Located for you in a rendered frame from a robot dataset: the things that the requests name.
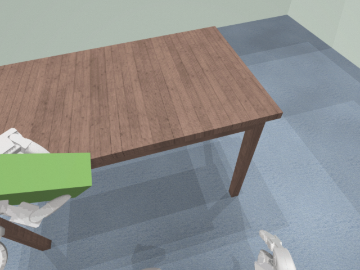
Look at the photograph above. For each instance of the robot left hand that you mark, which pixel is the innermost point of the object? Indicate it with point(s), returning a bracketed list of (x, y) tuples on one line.
[(12, 142)]

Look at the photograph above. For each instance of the sponge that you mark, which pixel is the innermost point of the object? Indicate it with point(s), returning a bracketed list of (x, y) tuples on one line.
[(35, 178)]

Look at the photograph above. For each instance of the robot right hand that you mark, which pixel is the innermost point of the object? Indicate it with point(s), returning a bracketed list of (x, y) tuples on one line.
[(281, 258)]

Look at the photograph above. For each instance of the table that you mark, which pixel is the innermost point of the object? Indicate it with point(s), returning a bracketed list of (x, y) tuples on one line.
[(133, 99)]

